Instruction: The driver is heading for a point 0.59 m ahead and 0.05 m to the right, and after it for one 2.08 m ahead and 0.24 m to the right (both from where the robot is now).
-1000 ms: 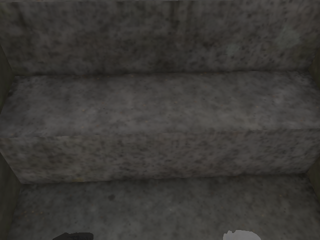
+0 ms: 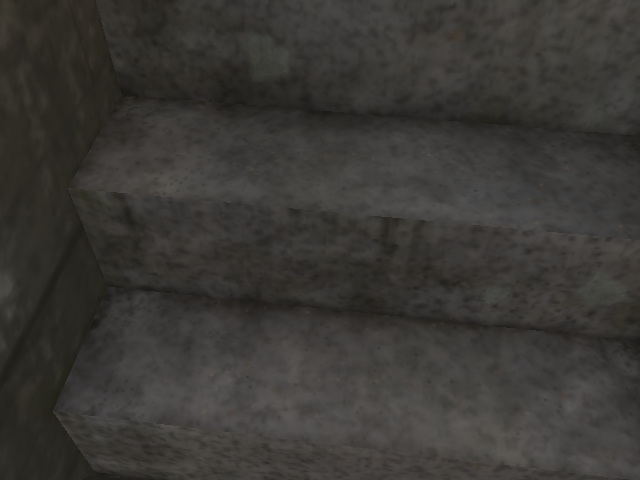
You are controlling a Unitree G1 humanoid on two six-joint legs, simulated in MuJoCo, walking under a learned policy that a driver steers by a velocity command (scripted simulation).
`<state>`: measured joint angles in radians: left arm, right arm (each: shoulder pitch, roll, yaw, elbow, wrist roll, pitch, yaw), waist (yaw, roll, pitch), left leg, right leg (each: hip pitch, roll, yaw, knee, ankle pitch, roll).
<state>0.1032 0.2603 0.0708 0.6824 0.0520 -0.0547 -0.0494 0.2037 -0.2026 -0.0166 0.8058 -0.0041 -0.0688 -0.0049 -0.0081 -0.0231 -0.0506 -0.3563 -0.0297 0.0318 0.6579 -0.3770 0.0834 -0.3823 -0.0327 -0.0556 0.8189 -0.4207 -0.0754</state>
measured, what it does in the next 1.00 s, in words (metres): climbs: right foot 0.22 m higher, then left foot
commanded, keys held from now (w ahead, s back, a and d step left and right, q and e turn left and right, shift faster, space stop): w+q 0.10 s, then w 0.90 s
